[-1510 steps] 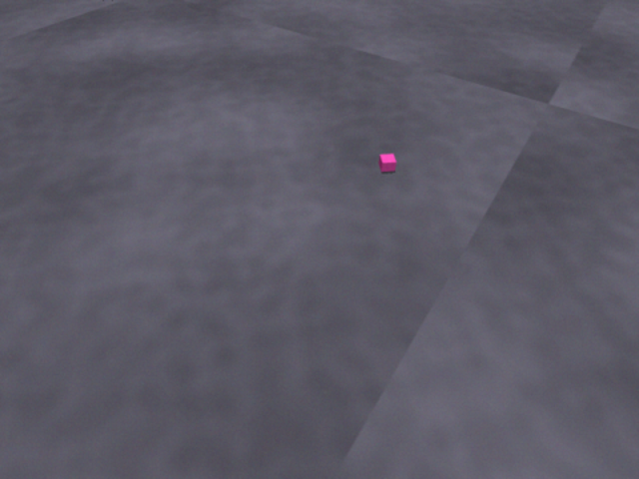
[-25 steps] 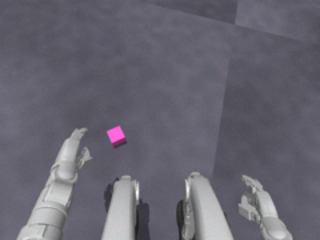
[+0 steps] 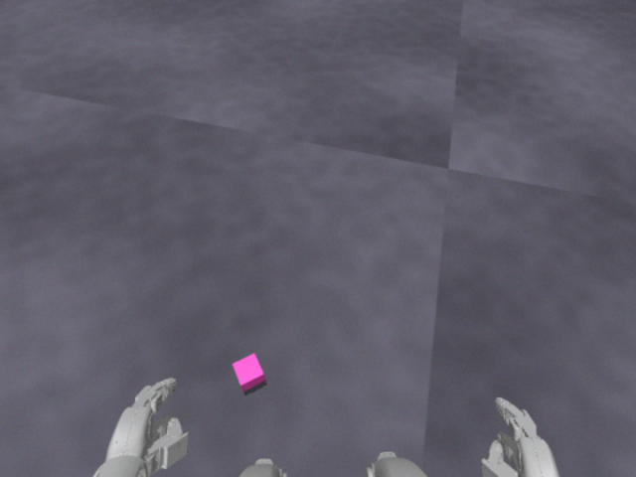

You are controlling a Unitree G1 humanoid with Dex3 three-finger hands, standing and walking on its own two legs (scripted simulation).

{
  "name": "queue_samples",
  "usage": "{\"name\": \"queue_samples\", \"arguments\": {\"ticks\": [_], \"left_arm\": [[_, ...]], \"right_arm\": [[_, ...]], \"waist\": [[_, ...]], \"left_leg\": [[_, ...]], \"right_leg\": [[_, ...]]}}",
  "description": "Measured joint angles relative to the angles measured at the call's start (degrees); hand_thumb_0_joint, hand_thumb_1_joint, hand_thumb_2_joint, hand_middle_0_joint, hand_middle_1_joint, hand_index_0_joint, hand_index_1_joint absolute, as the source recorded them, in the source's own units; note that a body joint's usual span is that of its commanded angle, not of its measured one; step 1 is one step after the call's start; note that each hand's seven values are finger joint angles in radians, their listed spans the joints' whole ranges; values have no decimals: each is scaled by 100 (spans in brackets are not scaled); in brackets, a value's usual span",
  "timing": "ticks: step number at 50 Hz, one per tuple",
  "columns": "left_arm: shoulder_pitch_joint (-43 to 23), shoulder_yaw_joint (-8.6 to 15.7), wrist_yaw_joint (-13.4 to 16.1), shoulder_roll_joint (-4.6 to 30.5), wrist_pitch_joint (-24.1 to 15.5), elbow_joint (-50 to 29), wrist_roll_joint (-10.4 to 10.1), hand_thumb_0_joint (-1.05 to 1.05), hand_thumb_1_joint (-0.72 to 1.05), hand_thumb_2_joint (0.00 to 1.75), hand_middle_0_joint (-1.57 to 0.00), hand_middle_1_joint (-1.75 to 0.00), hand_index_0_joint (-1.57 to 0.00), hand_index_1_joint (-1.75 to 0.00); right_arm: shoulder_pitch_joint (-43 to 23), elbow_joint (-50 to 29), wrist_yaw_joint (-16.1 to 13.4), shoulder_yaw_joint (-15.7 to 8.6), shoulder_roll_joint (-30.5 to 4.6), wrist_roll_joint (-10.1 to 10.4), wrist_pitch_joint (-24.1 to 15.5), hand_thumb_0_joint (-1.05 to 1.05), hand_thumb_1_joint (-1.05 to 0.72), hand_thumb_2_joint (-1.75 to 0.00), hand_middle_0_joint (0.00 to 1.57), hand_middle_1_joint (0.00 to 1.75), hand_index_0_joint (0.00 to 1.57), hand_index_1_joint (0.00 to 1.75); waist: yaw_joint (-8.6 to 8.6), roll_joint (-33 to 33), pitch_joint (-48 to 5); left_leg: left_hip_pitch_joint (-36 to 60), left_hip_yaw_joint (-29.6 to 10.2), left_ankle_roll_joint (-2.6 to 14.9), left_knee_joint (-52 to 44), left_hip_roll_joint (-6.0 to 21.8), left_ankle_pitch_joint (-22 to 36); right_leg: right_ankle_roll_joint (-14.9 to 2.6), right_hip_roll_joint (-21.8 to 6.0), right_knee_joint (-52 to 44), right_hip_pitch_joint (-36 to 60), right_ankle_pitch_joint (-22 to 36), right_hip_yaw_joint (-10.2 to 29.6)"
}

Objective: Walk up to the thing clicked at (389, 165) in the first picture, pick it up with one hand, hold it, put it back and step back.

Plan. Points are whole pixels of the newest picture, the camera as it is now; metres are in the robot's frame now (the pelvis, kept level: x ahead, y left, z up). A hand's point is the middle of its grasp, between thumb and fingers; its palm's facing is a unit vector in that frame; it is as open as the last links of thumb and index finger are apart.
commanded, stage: home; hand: left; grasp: from above
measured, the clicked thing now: (249, 372) +0.49 +0.20 -0.67
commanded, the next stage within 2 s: none
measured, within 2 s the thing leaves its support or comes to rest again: neither
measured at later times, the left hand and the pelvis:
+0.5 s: hand (173, 457) +0.17 +0.18 -0.04, palm faces +0.07 -0.98 -0.19, open 7.4 cm; pelvis +0.01 +0.00 +0.01, yaw +1 degrees
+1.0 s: hand (171, 451) +0.18 +0.18 -0.04, palm faces +0.05 -0.98 -0.19, open 7.4 cm; pelvis +0.02 +0.00 +0.01, yaw +0 degrees
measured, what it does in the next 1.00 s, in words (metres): stands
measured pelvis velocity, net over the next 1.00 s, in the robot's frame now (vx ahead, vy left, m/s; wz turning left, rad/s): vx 0.02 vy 0.00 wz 0.01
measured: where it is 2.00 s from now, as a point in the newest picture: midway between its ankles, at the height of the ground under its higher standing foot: outside the picture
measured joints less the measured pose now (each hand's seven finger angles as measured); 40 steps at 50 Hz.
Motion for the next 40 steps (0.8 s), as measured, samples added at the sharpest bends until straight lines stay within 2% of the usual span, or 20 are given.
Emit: {"name": "queue_samples", "arguments": {"ticks": [4, 9, 18, 40], "left_arm": [[473, -63, -70, -13, 79, -416, 9, 1, 91, 89, -20, -30, -20, -30], [726, -86, -180, -15, 153, -656, 32, 1, 91, 89, -20, -30, -20, -30], [609, -86, -307, -19, 172, -584, 98, 1, 91, 89, -20, -30, -20, -30], [596, -90, -275, 11, 127, -617, 96, 1, 91, 89, -20, -30, -20, -30]], "right_arm": [[72, -100, -64, -21, -12, -29, -109, 1, -91, -89, 21, 30, 21, 30], [-2, -162, -95, -20, 5, -75, -256, 1, -91, -89, 21, 30, 21, 30], [-191, -157, -69, 9, 31, -156, -452, 1, -91, -89, 21, 30, 21, 30], [-6, 30, -47, -30, 23, -165, -404, 1, -91, -89, 21, 30, 21, 30]], "waist": [[63, 43, -41], [146, 55, -32], [235, -36, 117], [189, -15, 133]], "left_leg": [[412, 6, 7, -310, -6, 61], [681, -5, 15, -472, -30, 88], [758, -35, 3, -473, -57, 84], [795, 13, 27, -441, -36, 2]], "right_leg": [[9, -4, -314, 419, 58, 0], [18, -26, -465, 695, 67, -14], [13, -53, -437, 776, 31, -43], [41, -31, -434, 804, -12, 7]]}}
